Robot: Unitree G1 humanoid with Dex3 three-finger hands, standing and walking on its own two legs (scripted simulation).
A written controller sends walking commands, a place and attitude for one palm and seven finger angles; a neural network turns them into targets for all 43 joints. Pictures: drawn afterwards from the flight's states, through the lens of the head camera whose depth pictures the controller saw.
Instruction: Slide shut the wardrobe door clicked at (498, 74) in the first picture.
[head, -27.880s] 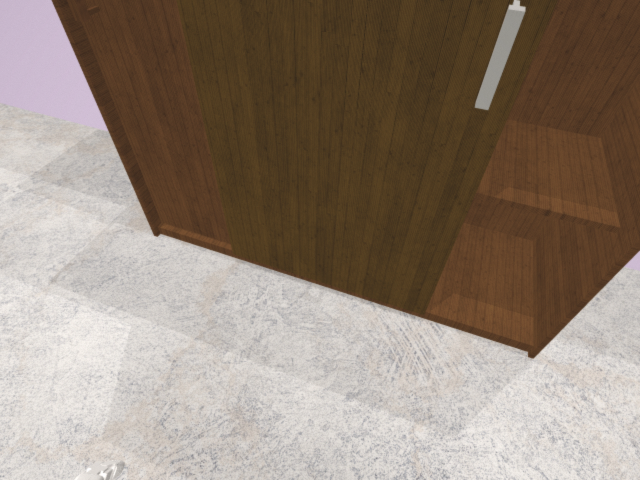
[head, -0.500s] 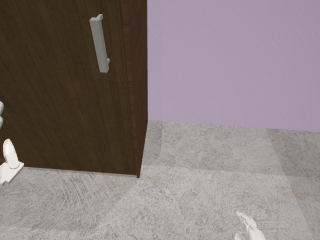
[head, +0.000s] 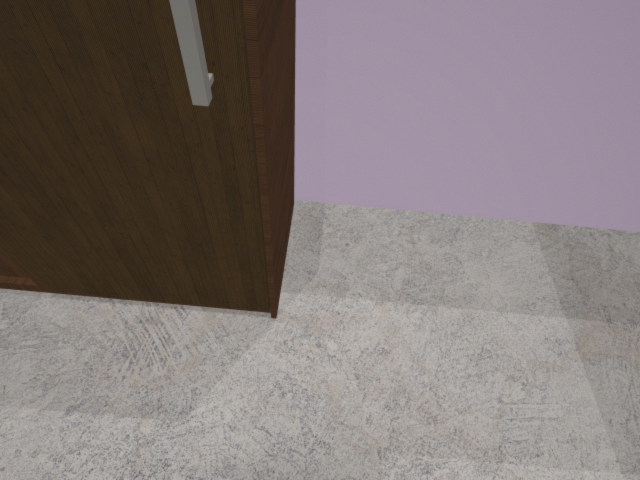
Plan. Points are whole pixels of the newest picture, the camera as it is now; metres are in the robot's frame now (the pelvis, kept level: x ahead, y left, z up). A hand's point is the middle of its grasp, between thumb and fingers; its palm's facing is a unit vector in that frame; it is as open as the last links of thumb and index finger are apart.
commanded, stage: let the arm hang, fingers relaxed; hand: left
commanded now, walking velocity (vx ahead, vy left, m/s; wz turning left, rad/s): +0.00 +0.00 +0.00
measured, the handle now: (196, 41) +0.66 +0.22 +0.19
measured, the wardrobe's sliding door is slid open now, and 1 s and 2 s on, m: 0.00 0.00 0.00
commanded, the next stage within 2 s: look to check the result in 0.72 s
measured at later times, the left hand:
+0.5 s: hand (116, 478) +0.14 +0.27 -0.13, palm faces +0.00 -0.92 -0.38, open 7.4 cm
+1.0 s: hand out of the picture +0.13 +0.23 -0.15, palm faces -0.04 -0.94 -0.33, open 7.4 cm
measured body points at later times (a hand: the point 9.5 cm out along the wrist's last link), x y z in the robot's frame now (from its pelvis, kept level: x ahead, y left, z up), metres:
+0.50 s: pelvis +0.03 +0.01 +0.01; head +0.04 +0.00 +0.46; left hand +0.14 +0.31 -0.11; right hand +0.13 -0.27 -0.13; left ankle +0.04 +0.10 -0.74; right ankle +0.03 -0.12 -0.74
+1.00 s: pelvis +0.06 -0.01 +0.01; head +0.08 -0.01 +0.46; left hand +0.14 +0.28 -0.12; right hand +0.12 -0.31 -0.13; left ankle +0.04 +0.10 -0.74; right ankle +0.03 -0.12 -0.74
